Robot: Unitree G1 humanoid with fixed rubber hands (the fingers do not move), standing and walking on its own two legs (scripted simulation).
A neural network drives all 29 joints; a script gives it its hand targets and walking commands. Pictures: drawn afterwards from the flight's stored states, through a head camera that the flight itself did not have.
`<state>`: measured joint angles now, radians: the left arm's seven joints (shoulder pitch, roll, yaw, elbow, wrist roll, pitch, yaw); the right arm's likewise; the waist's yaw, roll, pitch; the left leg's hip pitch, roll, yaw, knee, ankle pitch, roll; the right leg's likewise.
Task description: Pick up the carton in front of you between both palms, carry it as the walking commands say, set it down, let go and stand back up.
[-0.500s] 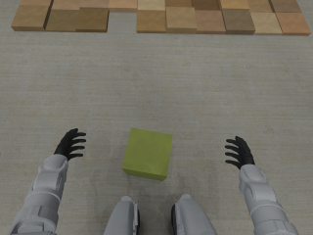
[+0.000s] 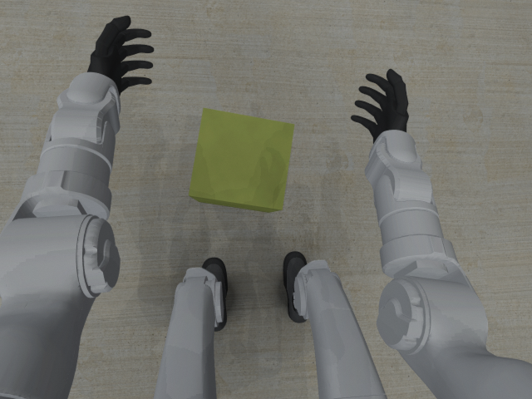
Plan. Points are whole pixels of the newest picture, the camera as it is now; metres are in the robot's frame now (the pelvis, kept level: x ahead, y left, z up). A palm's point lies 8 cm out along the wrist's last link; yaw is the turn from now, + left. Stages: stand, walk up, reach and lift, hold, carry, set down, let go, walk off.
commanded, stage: reach and lift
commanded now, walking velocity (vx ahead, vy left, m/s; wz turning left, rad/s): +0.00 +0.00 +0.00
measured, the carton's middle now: (240, 167) +0.48 +0.01 -0.51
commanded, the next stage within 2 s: none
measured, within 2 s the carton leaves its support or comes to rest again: leaves its support in 1.62 s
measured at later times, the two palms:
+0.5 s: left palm (154, 144) +0.51 +0.19 -0.34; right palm (338, 167) +0.45 -0.20 -0.34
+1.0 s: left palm (175, 153) +0.51 +0.17 -0.45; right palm (327, 161) +0.48 -0.20 -0.43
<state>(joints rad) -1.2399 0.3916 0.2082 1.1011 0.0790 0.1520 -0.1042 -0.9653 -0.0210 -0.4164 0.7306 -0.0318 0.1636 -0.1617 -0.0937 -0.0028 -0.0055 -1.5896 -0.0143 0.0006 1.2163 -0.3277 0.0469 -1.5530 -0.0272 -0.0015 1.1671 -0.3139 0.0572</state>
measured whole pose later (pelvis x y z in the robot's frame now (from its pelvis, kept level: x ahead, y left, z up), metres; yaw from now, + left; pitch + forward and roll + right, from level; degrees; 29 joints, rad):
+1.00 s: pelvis -0.03 -0.02 -0.26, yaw -4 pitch +37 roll -4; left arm -1.41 0.48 -0.12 1.17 -0.24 0.00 0.05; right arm -1.34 -0.26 -0.10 1.15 0.37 -0.02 -0.18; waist -0.03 -0.10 0.33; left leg -2.30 0.04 -0.03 2.20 -0.54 0.04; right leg -2.27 0.04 -0.01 2.14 -0.51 0.06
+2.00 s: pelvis -0.03 -0.03 -0.21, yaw +2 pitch +39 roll -3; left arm -1.15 0.20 0.20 0.92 0.07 0.29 0.03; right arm -1.01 0.06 -0.51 0.71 -0.07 0.24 -0.17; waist -0.01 -0.06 -0.06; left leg -2.18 -0.06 -0.06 2.00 -0.51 -0.02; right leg -2.13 0.08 0.03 2.00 -0.54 0.08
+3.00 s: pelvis +0.05 -0.04 +0.06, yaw +5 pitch +22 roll +0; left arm -0.46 -0.09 0.30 0.59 0.21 0.33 0.02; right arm -0.44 0.16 -0.39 0.57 -0.18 0.29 -0.08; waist -0.01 -0.03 -0.20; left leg -1.02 -0.04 -0.06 1.04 -0.40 -0.01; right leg -0.99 0.06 0.08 1.05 -0.44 0.02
